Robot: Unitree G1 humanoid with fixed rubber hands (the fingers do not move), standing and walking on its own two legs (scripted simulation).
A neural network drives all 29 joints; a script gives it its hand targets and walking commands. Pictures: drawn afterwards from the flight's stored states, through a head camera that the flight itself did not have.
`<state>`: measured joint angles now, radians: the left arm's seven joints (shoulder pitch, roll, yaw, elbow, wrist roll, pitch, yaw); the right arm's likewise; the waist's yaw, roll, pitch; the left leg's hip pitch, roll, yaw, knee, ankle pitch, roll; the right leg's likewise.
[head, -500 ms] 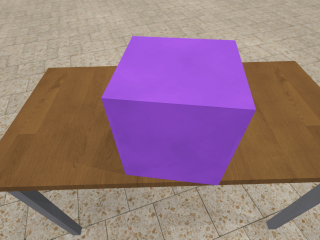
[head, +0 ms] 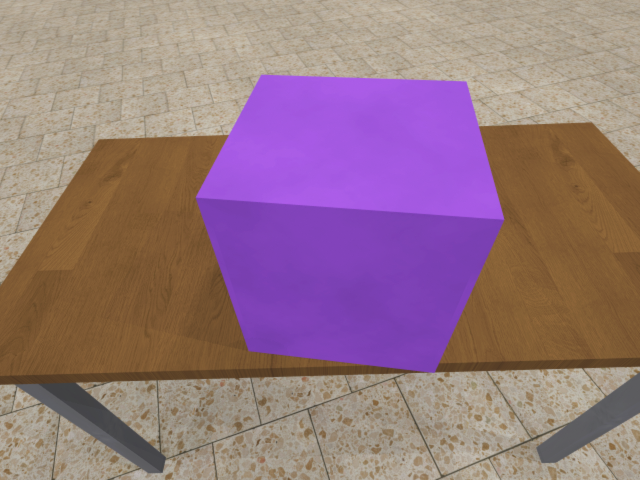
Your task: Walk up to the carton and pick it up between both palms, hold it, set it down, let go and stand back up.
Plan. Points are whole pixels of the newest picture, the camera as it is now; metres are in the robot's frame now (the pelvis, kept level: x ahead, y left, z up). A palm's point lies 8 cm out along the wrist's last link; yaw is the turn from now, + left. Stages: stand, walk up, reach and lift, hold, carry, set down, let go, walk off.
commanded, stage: walk up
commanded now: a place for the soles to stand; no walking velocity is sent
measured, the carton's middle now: (349, 226) +0.43 -0.01 +0.10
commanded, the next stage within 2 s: none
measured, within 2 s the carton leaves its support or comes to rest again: neither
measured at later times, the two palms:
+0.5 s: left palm out of the picture +0.13 +0.29 -0.12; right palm out of the picture +0.09 -0.32 -0.12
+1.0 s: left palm out of the picture +0.09 +0.30 -0.13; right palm out of the picture +0.10 -0.30 -0.11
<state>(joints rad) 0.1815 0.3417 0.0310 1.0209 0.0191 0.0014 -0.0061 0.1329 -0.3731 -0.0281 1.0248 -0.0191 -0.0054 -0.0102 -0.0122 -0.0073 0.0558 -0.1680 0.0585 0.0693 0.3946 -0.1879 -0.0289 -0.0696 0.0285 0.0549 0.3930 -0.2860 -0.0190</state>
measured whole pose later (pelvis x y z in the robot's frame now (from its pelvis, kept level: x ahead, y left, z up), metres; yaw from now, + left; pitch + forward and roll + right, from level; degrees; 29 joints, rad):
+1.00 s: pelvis +0.02 +0.01 -0.02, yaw -4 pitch -4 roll +0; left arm 0.28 0.36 0.05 0.80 0.00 0.05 0.03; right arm 0.18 -0.36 -0.03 0.83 -0.02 -0.01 -0.02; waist 0.01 -0.03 0.16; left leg -0.28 0.03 0.04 0.59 -0.22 0.01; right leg -0.16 0.06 0.08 0.75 -0.50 0.00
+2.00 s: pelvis +0.04 -0.01 +0.00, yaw -2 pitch -2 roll -1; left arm 0.11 0.37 0.01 1.04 0.00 0.00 0.00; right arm 0.11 -0.37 -0.02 1.05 0.01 0.01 0.01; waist 0.00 -0.02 0.07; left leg -0.21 0.04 -0.02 0.40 -0.16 -0.02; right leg -0.08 -0.03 0.01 0.34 -0.22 0.05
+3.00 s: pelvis +0.05 -0.02 +0.00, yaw -6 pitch -6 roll +0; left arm 0.15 0.30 0.10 0.37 0.05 0.57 0.00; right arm 0.14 -0.35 -0.07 0.64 0.05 0.08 0.08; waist 0.00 -0.06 0.10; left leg -0.12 0.07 0.08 0.46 -0.24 -0.04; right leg -0.04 -0.03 0.05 0.44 -0.29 0.05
